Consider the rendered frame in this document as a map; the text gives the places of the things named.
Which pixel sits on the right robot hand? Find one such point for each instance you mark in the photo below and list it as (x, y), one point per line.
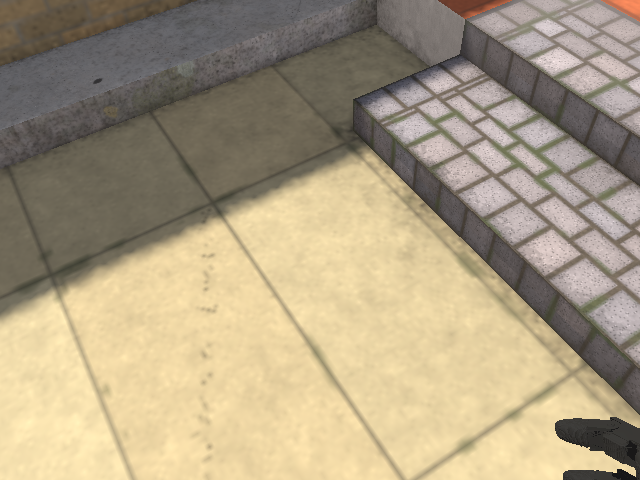
(617, 438)

